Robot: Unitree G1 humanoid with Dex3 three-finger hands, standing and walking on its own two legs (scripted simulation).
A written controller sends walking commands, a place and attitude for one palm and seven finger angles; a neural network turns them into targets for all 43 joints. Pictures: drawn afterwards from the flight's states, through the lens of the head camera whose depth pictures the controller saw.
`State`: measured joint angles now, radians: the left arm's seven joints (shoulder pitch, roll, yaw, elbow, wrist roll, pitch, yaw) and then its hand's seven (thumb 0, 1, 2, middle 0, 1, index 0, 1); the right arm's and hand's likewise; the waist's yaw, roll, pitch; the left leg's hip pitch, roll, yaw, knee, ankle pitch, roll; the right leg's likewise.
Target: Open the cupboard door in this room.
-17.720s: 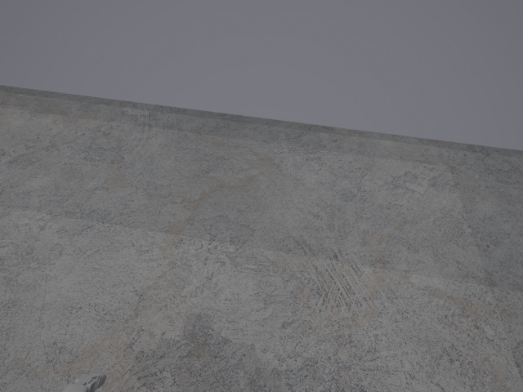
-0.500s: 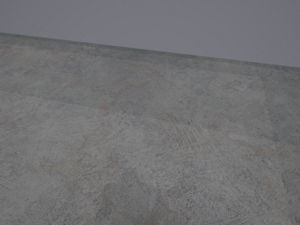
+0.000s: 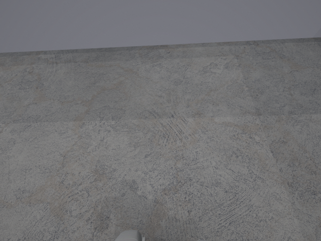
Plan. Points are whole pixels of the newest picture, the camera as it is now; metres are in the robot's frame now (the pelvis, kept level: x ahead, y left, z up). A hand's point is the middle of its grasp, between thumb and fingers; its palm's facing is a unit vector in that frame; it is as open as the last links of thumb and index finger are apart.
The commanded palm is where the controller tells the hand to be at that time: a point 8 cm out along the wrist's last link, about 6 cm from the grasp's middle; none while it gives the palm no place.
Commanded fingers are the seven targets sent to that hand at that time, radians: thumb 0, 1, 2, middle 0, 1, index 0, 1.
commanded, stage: turn or walk to find it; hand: left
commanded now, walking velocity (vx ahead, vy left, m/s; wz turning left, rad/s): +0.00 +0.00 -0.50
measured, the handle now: out of the picture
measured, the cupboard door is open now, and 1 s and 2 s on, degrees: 0 0 0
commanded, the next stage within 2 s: none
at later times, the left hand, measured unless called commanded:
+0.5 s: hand out of the picture +0.12 +0.23 -0.16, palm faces -0.22 -0.95 -0.21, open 7.4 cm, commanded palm none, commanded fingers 0.00 0.90 0.90 -0.20 -0.30 -0.20 -0.30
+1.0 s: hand (134, 225) +0.17 +0.11 -0.14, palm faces -0.50 -0.82 -0.27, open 7.4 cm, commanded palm none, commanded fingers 0.00 0.90 0.90 -0.20 -0.30 -0.20 -0.30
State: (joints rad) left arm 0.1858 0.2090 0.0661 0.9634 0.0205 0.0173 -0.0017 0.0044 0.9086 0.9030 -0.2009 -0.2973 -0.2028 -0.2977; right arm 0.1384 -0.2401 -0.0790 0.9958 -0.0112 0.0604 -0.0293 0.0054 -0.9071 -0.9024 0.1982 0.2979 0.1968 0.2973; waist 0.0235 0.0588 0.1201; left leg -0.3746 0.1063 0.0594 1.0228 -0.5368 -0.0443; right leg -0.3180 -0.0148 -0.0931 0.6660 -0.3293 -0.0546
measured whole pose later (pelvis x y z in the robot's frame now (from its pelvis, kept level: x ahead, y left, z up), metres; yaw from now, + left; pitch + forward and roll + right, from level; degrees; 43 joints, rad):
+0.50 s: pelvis +0.00 +0.04 +0.02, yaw -15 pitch +1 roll -1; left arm 0.17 0.27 0.08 0.95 0.02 0.08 -0.02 0.01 0.91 0.90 -0.20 -0.30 -0.20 -0.30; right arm 0.19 -0.18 -0.03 0.93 -0.02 0.01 -0.03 0.01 -0.90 -0.90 0.20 0.30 0.20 0.30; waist 0.02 -0.05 0.07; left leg -0.21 0.06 0.10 0.51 -0.31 0.01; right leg -0.51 0.05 0.03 1.04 -0.44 0.04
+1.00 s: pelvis -0.01 -0.01 +0.01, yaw -31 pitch +1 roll +2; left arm 0.14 0.19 0.04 0.91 0.01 0.02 0.00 0.00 0.90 0.90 -0.20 -0.30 -0.21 -0.30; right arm 0.18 -0.25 -0.07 0.96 -0.02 0.06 -0.02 0.01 -0.90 -0.90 0.20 0.30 0.19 0.30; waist -0.01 0.03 0.11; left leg -0.49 0.10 0.04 1.12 -0.42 -0.07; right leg -0.28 0.01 -0.03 0.54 -0.28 -0.06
